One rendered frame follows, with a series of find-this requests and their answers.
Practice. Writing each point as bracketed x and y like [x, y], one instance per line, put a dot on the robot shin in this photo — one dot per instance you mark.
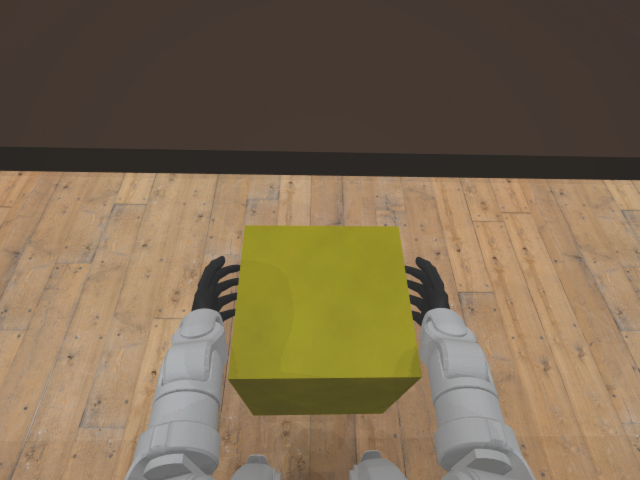
[372, 454]
[257, 459]

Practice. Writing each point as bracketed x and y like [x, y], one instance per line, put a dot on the robot left shin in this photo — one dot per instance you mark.
[257, 459]

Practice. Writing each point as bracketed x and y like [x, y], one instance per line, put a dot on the right robot forearm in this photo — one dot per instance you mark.
[471, 429]

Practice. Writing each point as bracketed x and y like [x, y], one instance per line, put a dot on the robot right shin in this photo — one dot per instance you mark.
[372, 454]

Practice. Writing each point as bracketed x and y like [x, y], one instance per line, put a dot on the robot left hand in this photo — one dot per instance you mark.
[208, 290]

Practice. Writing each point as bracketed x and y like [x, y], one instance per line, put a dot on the robot right hand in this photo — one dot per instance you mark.
[431, 290]

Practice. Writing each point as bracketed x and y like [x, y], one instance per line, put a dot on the left robot forearm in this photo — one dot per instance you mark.
[182, 435]

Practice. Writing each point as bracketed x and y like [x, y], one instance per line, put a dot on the carton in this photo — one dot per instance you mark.
[323, 321]

